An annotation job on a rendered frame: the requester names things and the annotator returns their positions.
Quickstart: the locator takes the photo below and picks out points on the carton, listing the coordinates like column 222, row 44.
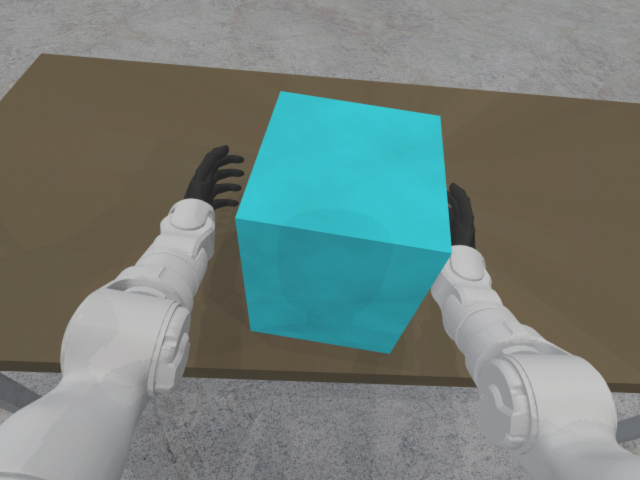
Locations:
column 344, row 224

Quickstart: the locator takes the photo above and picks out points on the left robot forearm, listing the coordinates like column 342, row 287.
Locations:
column 173, row 266

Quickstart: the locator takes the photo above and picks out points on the left robot hand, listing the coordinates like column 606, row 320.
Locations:
column 203, row 184

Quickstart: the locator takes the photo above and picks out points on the table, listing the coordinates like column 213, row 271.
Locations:
column 95, row 152

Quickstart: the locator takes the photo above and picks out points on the right robot forearm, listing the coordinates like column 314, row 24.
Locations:
column 475, row 318

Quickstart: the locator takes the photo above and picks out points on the right robot upper arm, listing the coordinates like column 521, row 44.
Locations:
column 554, row 413

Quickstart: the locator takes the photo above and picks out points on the right robot hand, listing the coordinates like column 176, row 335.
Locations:
column 461, row 217

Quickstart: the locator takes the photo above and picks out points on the left robot upper arm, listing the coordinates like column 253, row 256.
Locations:
column 124, row 348

